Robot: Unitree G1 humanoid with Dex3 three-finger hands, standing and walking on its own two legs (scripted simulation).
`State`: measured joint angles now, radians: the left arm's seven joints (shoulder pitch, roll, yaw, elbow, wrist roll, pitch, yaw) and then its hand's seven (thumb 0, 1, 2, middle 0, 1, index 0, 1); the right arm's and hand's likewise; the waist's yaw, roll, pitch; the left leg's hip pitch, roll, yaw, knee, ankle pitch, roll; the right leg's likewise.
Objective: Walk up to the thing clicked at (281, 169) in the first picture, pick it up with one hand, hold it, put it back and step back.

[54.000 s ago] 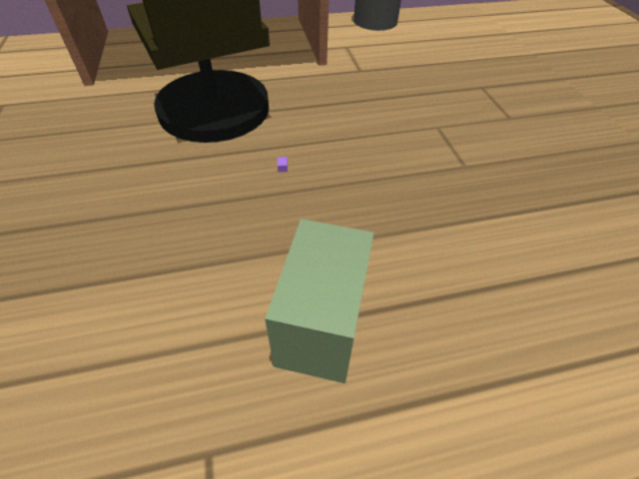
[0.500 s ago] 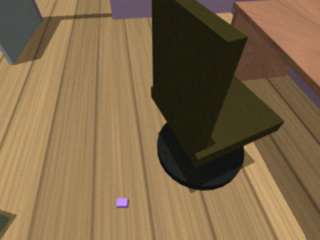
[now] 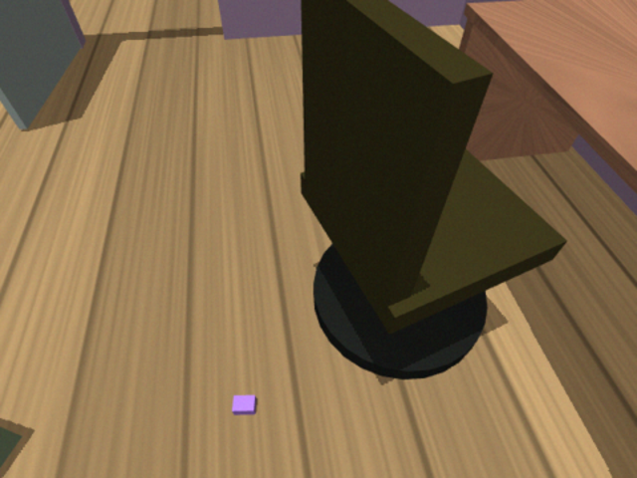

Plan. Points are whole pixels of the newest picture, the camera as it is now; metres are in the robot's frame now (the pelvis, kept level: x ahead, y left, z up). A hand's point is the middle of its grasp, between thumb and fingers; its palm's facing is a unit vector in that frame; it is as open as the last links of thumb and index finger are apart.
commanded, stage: stand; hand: left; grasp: from above
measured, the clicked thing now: (244, 405) +0.43 +0.22 -0.76
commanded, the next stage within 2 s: rise first in 0.02 s
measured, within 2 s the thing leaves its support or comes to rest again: neither
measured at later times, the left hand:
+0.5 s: hand out of the picture +0.14 +0.25 -0.18, palm faces -0.08 -0.92 -0.39, open 11.2 cm
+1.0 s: hand out of the picture +0.12 +0.26 -0.25, palm faces -0.22 -0.85 -0.49, open 13.7 cm
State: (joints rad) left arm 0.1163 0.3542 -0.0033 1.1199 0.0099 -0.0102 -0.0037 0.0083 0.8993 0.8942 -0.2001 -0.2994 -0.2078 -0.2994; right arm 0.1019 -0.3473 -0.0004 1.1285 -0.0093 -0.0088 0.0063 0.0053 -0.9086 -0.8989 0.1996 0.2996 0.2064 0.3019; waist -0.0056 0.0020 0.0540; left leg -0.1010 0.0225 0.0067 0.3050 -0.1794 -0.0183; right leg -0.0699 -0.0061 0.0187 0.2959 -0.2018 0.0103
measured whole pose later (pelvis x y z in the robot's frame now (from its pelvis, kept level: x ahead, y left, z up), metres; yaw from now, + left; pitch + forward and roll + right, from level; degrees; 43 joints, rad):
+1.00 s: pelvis -0.02 +0.01 -0.11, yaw +1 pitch +20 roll -3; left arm 0.28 0.32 0.10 0.39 0.30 0.22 0.01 0.00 -0.47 0.90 -0.19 -0.93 -0.19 -0.94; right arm 0.18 -0.23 -0.03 0.53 0.00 -0.13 0.00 0.01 -0.92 -0.90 0.20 0.30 0.21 0.30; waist -0.03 0.01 -0.13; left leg -1.02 0.02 -0.05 1.22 -0.55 -0.01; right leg -0.95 0.00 -0.02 1.17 -0.57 0.02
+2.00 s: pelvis -0.11 +0.01 -0.41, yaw -6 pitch +34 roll -7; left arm -0.77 0.70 0.11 1.23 1.19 -0.28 0.29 0.00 -0.31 0.85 -0.27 -0.78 -0.27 -0.79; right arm 0.15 -0.26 -0.02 0.76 -0.09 -0.02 0.10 0.01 -0.90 -0.90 0.20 0.30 0.21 0.30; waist -0.14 0.00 -0.09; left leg -2.21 0.02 -0.13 2.26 -0.65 -0.01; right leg -2.12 0.04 -0.05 2.21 -0.70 0.04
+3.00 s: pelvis -0.10 +0.01 -0.46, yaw -9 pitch +34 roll -9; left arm -0.91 0.80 0.12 1.42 1.28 -0.27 0.40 0.00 -0.22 0.74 -0.35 -0.73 -0.36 -0.73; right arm 0.11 -0.27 0.08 0.74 -0.16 -0.02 0.14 0.00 -0.91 -0.90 0.20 0.30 0.21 0.30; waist -0.22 -0.03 -0.02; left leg -2.34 0.02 -0.17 2.43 -0.69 -0.02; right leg -2.24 0.06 -0.09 2.35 -0.72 0.05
